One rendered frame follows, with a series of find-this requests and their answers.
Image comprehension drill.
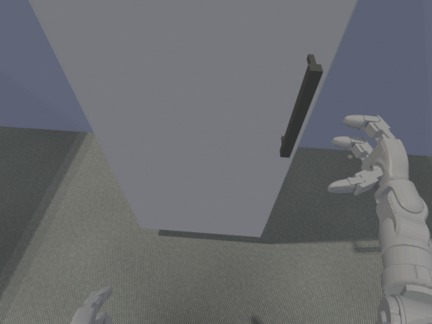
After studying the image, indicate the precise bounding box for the robot right upper arm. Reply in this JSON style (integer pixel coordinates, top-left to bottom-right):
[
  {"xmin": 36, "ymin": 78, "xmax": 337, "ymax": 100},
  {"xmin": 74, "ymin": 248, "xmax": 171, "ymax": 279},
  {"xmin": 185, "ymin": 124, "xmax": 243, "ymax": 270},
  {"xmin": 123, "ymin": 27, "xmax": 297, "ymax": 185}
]
[{"xmin": 375, "ymin": 294, "xmax": 432, "ymax": 324}]

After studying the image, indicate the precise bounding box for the handle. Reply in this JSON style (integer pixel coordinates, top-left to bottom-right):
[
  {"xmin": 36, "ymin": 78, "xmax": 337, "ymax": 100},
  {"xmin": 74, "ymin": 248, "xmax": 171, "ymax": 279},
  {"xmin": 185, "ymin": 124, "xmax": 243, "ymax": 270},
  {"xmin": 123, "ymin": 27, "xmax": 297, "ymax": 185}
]
[{"xmin": 279, "ymin": 54, "xmax": 323, "ymax": 158}]

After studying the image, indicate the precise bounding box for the right robot hand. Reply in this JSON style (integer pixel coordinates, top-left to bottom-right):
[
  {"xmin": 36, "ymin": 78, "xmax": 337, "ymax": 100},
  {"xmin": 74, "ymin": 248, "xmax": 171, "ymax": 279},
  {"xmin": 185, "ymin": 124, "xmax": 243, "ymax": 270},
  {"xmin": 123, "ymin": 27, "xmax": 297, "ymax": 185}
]
[{"xmin": 327, "ymin": 115, "xmax": 409, "ymax": 195}]

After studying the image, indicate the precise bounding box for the fridge door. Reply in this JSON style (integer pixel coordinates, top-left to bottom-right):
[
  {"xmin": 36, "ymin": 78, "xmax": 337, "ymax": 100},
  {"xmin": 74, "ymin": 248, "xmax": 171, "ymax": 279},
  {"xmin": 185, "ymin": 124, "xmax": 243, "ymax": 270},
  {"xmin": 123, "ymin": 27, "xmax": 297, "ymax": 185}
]
[{"xmin": 29, "ymin": 0, "xmax": 356, "ymax": 237}]

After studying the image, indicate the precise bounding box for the robot right forearm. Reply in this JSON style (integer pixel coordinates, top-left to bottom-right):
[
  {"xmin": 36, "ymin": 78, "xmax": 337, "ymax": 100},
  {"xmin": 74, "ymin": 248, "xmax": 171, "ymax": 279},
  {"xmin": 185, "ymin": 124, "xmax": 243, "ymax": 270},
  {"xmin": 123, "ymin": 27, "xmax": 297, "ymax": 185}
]
[{"xmin": 374, "ymin": 179, "xmax": 432, "ymax": 304}]

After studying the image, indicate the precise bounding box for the left robot hand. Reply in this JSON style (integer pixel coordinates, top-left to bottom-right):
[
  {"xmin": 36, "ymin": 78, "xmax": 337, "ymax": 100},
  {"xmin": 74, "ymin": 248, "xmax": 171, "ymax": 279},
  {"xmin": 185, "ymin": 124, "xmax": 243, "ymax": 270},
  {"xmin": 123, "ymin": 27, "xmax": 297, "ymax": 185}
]
[{"xmin": 70, "ymin": 286, "xmax": 113, "ymax": 324}]

